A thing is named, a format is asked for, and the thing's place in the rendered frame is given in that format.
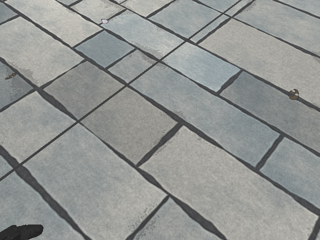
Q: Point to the left robot hand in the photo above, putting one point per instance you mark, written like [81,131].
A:
[24,232]

